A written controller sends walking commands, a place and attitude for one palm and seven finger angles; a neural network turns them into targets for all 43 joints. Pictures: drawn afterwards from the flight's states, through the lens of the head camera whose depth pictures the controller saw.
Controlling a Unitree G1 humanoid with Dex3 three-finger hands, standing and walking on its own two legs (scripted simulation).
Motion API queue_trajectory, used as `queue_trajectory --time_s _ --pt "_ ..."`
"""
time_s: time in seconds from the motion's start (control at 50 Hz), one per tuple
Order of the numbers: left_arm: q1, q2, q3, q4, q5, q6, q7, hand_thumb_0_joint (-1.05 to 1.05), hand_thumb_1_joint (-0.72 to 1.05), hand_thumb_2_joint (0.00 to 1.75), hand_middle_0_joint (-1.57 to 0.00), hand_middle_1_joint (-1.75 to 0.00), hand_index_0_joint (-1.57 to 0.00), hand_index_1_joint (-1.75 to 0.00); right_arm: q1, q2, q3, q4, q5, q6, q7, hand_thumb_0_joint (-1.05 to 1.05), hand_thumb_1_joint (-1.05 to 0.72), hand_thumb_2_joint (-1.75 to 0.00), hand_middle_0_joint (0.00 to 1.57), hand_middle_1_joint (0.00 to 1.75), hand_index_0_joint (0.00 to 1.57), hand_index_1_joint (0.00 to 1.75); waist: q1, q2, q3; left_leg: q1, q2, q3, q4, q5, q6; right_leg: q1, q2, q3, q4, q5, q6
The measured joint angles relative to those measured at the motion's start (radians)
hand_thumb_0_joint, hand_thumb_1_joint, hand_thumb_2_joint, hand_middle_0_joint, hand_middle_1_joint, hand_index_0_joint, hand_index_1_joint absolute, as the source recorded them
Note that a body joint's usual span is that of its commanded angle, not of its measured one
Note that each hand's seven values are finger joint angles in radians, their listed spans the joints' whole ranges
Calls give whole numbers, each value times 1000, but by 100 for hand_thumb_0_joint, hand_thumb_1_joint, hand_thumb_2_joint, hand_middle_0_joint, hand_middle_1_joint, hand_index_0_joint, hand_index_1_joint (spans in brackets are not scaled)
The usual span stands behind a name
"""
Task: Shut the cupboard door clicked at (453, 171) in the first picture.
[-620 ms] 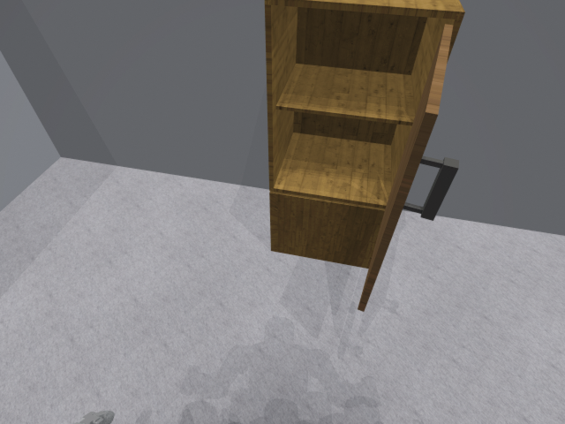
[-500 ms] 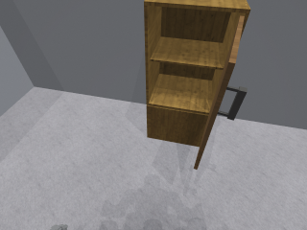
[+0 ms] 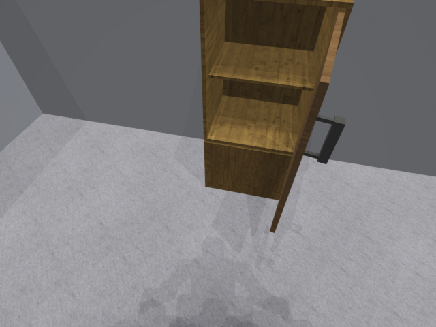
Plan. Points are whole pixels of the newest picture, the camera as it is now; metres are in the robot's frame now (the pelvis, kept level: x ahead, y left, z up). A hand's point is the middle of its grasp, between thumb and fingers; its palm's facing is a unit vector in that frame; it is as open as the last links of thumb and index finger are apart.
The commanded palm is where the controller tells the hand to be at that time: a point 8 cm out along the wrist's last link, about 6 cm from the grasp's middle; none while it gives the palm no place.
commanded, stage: stand and wait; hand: left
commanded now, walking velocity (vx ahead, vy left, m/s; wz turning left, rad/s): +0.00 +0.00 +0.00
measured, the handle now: (321, 139) +0.54 -0.22 +0.05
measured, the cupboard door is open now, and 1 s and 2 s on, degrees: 80 80 80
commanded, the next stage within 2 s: look at it before walking up in 0.20 s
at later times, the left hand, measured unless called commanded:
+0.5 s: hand out of the picture +0.09 +0.24 -0.15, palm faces -0.04 -0.94 -0.34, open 7.4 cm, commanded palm none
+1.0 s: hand out of the picture +0.09 +0.24 -0.15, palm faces -0.04 -0.94 -0.34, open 7.4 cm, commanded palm none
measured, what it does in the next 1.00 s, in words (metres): stands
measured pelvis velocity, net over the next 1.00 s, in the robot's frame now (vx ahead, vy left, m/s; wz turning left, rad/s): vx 0.01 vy -0.01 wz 0.00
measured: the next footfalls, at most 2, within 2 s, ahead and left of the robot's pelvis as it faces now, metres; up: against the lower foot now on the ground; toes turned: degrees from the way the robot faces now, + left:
none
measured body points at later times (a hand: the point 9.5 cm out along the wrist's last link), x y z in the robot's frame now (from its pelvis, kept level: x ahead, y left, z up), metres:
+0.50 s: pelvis +0.01 +0.00 +0.00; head +0.01 -0.01 +0.45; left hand +0.09 +0.29 -0.13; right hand +0.09 -0.30 -0.13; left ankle +0.01 +0.12 -0.74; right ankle +0.01 -0.12 -0.74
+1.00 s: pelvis +0.01 -0.01 +0.00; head +0.02 -0.01 +0.45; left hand +0.09 +0.29 -0.13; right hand +0.09 -0.30 -0.13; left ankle +0.01 +0.12 -0.74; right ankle +0.01 -0.12 -0.74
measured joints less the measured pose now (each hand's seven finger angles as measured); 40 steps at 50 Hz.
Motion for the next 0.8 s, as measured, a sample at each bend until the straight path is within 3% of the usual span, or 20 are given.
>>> queue_trajectory --time_s 0.8 --pt "-26 -1 2 4 1 -7 2 0 90 89 -20 -30 -20 -30 -43 -1 6 6 3 -7 -5 0 -91 -90 20 30 20 30 5 4 -4 46 10 2 -52 4 -10 39 10 2 -40 0 -9"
